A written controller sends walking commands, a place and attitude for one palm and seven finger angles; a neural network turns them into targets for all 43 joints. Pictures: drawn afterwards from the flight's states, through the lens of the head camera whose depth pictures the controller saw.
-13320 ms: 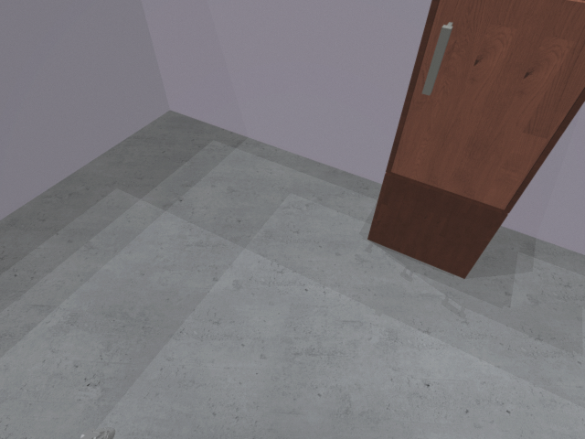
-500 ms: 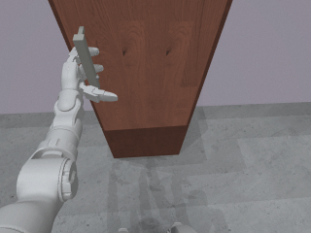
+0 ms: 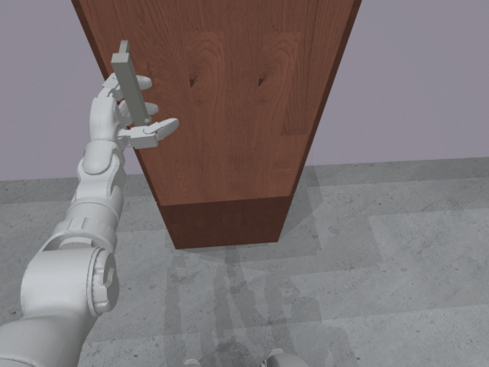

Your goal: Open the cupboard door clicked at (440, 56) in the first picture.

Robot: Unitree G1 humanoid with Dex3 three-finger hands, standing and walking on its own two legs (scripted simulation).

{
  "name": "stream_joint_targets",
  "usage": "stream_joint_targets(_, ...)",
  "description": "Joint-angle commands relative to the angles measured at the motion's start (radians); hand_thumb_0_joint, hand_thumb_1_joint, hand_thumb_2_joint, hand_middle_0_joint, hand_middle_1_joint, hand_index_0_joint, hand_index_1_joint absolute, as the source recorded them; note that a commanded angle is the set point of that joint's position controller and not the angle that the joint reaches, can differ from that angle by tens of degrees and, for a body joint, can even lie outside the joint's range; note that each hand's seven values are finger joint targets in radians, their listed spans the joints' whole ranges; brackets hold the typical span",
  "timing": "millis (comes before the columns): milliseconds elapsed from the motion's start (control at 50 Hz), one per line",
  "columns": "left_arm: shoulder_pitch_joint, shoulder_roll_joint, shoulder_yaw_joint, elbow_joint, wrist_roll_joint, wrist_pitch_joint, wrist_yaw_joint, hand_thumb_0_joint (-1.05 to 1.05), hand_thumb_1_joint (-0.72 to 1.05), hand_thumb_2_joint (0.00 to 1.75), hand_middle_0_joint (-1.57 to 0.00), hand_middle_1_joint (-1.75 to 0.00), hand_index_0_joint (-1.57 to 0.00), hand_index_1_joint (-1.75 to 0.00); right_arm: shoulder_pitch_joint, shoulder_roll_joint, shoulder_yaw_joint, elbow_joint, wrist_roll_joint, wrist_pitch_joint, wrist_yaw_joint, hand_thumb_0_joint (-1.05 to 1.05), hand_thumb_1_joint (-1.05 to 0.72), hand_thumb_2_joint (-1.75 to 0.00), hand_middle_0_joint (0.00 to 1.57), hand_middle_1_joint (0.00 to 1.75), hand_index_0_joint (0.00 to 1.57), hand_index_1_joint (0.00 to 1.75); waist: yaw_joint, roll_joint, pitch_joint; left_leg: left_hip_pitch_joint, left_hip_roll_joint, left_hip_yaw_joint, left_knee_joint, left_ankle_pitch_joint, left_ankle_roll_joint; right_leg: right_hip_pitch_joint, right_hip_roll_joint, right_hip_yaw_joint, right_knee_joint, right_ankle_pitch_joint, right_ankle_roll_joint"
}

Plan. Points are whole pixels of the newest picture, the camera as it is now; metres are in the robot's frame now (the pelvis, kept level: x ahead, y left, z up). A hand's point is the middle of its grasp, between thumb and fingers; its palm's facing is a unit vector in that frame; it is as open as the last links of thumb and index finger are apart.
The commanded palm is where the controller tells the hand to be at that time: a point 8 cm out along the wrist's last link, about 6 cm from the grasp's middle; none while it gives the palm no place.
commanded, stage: close the thumb around the handle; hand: left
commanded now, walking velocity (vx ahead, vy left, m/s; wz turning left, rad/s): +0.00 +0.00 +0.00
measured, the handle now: (137, 96) +0.54 +0.15 +0.12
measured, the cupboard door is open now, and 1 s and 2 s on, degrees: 1 23 39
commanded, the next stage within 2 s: pull the door open along its arc in 0.32 s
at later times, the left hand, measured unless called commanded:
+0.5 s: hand (149, 119) +0.49 +0.13 +0.11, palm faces +0.02 -1.00 +0.00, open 5.8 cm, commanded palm +0.45 +0.18 +0.11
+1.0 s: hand (174, 178) +0.37 +0.08 +0.11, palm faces +0.19 -0.97 +0.11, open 6.3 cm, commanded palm +0.32 +0.14 +0.11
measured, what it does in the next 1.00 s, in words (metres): stands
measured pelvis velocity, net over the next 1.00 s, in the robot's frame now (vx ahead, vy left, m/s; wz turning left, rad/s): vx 0.01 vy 0.00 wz -0.01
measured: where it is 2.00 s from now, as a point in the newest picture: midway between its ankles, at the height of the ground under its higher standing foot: outside the picture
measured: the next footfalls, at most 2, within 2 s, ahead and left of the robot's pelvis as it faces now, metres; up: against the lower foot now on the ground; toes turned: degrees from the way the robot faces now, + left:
none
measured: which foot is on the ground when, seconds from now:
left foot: down 0.00-1.00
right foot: down 0.00-1.00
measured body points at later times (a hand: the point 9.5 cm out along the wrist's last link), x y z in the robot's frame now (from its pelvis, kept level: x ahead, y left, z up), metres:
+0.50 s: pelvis +0.00 +0.00 +0.00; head +0.08 +0.01 +0.44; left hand +0.48 +0.18 +0.11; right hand +0.02 -0.26 -0.12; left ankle -0.01 +0.10 -0.70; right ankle +0.01 -0.10 -0.70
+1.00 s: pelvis +0.01 +0.00 +0.01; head +0.03 -0.01 +0.46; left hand +0.36 +0.13 +0.11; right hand +0.16 -0.24 -0.09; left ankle -0.01 +0.10 -0.70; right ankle +0.01 -0.10 -0.70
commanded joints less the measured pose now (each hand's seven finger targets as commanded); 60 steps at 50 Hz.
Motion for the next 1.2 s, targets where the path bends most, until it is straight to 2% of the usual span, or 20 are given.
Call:
stream_joint_targets(0,-0.512,0.126,-0.026,-0.266,-0.009,-0.095,-0.001,0.00,0.62,0.78,-0.38,-1.32,-0.38,-1.32,0.105,-0.153,-0.064,-0.067,-0.004,-0.033,-0.003,0.00,-0.90,-0.90,0.20,0.30,0.20,0.30,-0.007,0.075,-0.437,0.287,-0.009,-0.040,-0.073,0.344,0.000,0.164,0.003,0.018,-0.075,0.342,0.011)
stream_joint_targets(100,-0.492,0.144,-0.011,-0.202,-0.002,-0.069,0.015,0.00,0.90,0.90,-0.40,-1.35,-0.40,-1.35,0.108,-0.162,-0.063,-0.059,-0.006,-0.028,-0.002,0.00,-0.90,-0.90,0.20,0.30,0.20,0.30,-0.014,0.015,-0.375,0.228,-0.010,-0.038,-0.081,0.296,0.005,0.157,0.002,0.017,-0.085,0.312,0.015)
stream_joint_targets(240,-0.508,0.131,-0.017,-0.219,-0.002,-0.076,0.013,0.00,0.90,0.90,-0.40,-1.35,-0.40,-1.35,0.109,-0.159,-0.064,-0.063,-0.008,-0.028,-0.001,0.00,-0.90,-0.90,0.20,0.30,0.20,0.30,-0.010,0.021,-0.393,0.240,-0.011,-0.039,-0.077,0.309,0.004,0.163,0.003,0.019,-0.081,0.321,0.013)
stream_joint_targets(280,-0.504,0.162,-0.002,-0.209,0.007,-0.079,0.013,0.00,0.90,0.90,-0.40,-1.35,-0.40,-1.35,0.112,-0.160,-0.062,-0.062,-0.007,-0.027,-0.003,0.00,-0.90,-0.90,0.20,0.30,0.20,0.30,-0.006,0.033,-0.397,0.235,-0.010,-0.042,-0.076,0.319,0.003,0.165,0.002,0.019,-0.073,0.329,0.011)
stream_joint_targets(340,-0.501,0.118,-0.034,-0.213,0.005,-0.076,0.010,0.00,0.90,0.90,-0.40,-1.35,-0.40,-1.35,0.107,-0.156,-0.062,-0.065,-0.007,-0.026,0.000,0.00,-0.90,-0.90,0.20,0.30,0.20,0.30,-0.012,0.044,-0.381,0.243,-0.011,-0.039,-0.077,0.314,0.003,0.151,0.003,0.016,-0.079,0.322,0.011)
stream_joint_targets(380,-0.506,0.140,-0.015,-0.233,0.003,-0.082,0.016,0.00,0.90,0.90,-0.40,-1.35,-0.40,-1.35,0.109,-0.158,-0.064,-0.066,-0.008,-0.026,-0.001,0.00,-0.90,-0.90,0.20,0.30,0.20,0.30,-0.007,0.038,-0.412,0.255,-0.010,-0.042,-0.074,0.333,0.002,0.160,0.003,0.015,-0.073,0.334,0.011)
stream_joint_targets(400,-0.497,0.135,-0.019,-0.213,0.004,-0.077,0.016,0.00,0.90,0.90,-0.40,-1.35,-0.40,-1.35,0.108,-0.158,-0.063,-0.066,-0.007,-0.024,-0.001,0.00,-0.90,-0.90,0.20,0.30,0.20,0.30,-0.012,0.028,-0.390,0.246,-0.009,-0.041,-0.075,0.320,0.003,0.153,0.003,0.015,-0.078,0.325,0.012)
stream_joint_targets(420,-0.469,0.166,0.011,-0.204,0.003,-0.073,0.015,0.00,0.90,0.90,-0.40,-1.35,-0.40,-1.35,0.110,-0.161,-0.063,-0.067,-0.008,-0.023,-0.002,0.00,-0.90,-0.90,0.20,0.30,0.20,0.30,0.000,0.000,-0.392,0.223,-0.012,-0.035,-0.074,0.310,0.007,0.179,0.003,0.021,-0.081,0.331,0.014)
stream_joint_targets(620,-0.132,0.094,-0.008,-0.460,-0.047,-0.041,-0.011,0.00,0.90,0.90,-0.40,-1.35,-0.40,-1.35,0.055,-0.141,-0.070,-0.144,0.010,-0.022,0.011,0.00,-0.90,-0.90,0.20,0.30,0.20,0.30,0.081,0.012,-0.436,0.264,-0.011,-0.003,-0.098,0.436,0.007,0.317,0.006,0.018,-0.082,0.477,0.009)
stream_joint_targets(700,0.093,0.028,-0.047,-0.648,-0.067,-0.007,-0.004,0.00,0.90,0.90,-0.40,-1.35,-0.40,-1.35,0.006,-0.126,-0.072,-0.181,0.019,-0.035,0.017,0.00,-0.90,-0.90,0.20,0.30,0.20,0.30,0.109,-0.030,-0.402,0.256,-0.011,0.014,-0.119,0.460,0.013,0.383,-0.002,0.020,-0.094,0.539,0.013)
stream_joint_targets(800,0.299,-0.033,-0.097,-0.874,-0.065,0.043,0.031,0.00,0.90,0.90,-0.40,-1.35,-0.40,-1.35,-0.067,-0.107,-0.067,-0.210,0.024,-0.052,0.016,0.00,-0.90,-0.90,0.20,0.30,0.20,0.30,0.128,-0.032,-0.326,0.283,-0.008,0.018,-0.151,0.435,0.007,0.392,-0.010,0.012,-0.115,0.505,0.015)
stream_joint_targets(820,0.292,-0.078,0.016,-0.942,-0.132,0.056,0.160,0.00,0.90,0.90,-0.40,-1.35,-0.40,-1.35,-0.116,-0.075,-0.061,-0.217,0.019,-0.061,0.015,0.00,-0.90,-0.90,0.20,0.30,0.20,0.30,0.192,-0.055,-0.291,0.242,-0.013,0.020,-0.165,0.396,-0.004,0.402,-0.010,-0.003,-0.138,0.443,0.016)
stream_joint_targets(840,0.339,-0.152,-0.076,-0.961,-0.100,0.074,0.221,0.00,0.90,0.90,-0.40,-1.35,-0.40,-1.35,-0.135,-0.074,-0.056,-0.215,0.010,-0.068,0.019,0.00,-0.90,-0.90,0.20,0.30,0.20,0.30,0.164,-0.037,-0.261,0.260,-0.012,0.022,-0.172,0.357,-0.010,0.382,-0.011,-0.003,-0.141,0.398,0.019)
stream_joint_targets(860,0.364,-0.155,-0.075,-0.967,-0.080,0.085,0.278,0.00,0.90,0.90,-0.40,-1.35,-0.40,-1.35,-0.139,-0.074,-0.055,-0.209,0.005,-0.072,0.020,0.00,-0.90,-0.90,0.20,0.30,0.20,0.30,0.162,-0.075,-0.232,0.253,-0.009,0.012,-0.178,0.337,-0.009,0.374,-0.013,-0.010,-0.146,0.360,0.018)
stream_joint_targets(960,0.399,-0.279,-0.208,-1.084,0.057,0.152,0.508,0.00,0.90,0.90,-0.40,-1.35,-0.40,-1.35,-0.206,-0.052,-0.049,-0.204,-0.032,-0.054,0.022,0.00,-0.90,-0.90,0.20,0.30,0.20,0.30,0.148,-0.069,-0.232,0.282,-0.004,0.002,-0.188,0.295,-0.010,0.373,-0.033,0.001,-0.158,0.286,0.016)
stream_joint_targets(1000,0.418,-0.350,-0.275,-1.133,0.108,0.193,0.590,0.00,0.90,0.90,-0.40,-1.35,-0.40,-1.35,-0.239,-0.038,-0.048,-0.209,-0.042,-0.040,0.025,0.00,-0.90,-0.90,0.20,0.30,0.20,0.30,0.148,-0.032,-0.240,0.302,-0.005,0.004,-0.188,0.295,-0.011,0.374,-0.040,0.004,-0.167,0.275,0.013)
stream_joint_targets(1040,0.449,-0.411,-0.325,-1.146,0.145,0.241,0.664,0.00,0.90,0.90,-0.40,-1.35,-0.40,-1.35,-0.263,-0.030,-0.047,-0.206,-0.050,-0.025,0.028,0.00,-0.90,-0.90,0.20,0.30,0.20,0.30,0.144,-0.056,-0.235,0.308,-0.006,-0.002,-0.186,0.303,-0.013,0.384,-0.043,0.000,-0.176,0.276,0.010)
stream_joint_targets(1060,0.476,-0.436,-0.349,-1.137,0.168,0.263,0.693,0.00,0.90,0.90,-0.40,-1.35,-0.40,-1.35,-0.267,-0.027,-0.050,-0.204,-0.056,-0.018,0.028,0.00,-0.90,-0.90,0.20,0.30,0.20,0.30,0.138,-0.108,-0.228,0.311,-0.003,-0.008,-0.184,0.300,-0.011,0.385,-0.042,-0.005,-0.185,0.270,0.011)
stream_joint_targets(1140,0.528,-0.521,-0.460,-1.215,0.216,0.303,0.717,0.00,0.90,0.90,-0.40,-1.35,-0.40,-1.35,-0.298,-0.010,-0.053,-0.211,-0.060,0.006,0.026,0.00,-0.90,-0.90,0.20,0.30,0.20,0.30,0.126,-0.103,-0.231,0.345,-0.007,-0.004,-0.175,0.322,-0.010,0.414,-0.055,0.010,-0.202,0.331,0.009)
stream_joint_targets(1180,0.597,-0.556,-0.505,-1.237,0.198,0.314,0.698,0.00,0.90,0.90,-0.40,-1.35,-0.40,-1.35,-0.320,-0.001,-0.046,-0.216,-0.051,0.014,0.025,0.00,-0.90,-0.90,0.20,0.30,0.20,0.30,0.129,-0.096,-0.197,0.352,-0.008,-0.009,-0.183,0.307,-0.011,0.426,-0.059,0.011,-0.219,0.337,0.009)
